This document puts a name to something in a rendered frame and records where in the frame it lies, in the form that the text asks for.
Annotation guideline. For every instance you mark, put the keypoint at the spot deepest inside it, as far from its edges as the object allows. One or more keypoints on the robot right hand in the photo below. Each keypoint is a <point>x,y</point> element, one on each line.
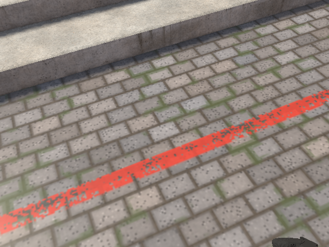
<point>293,242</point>

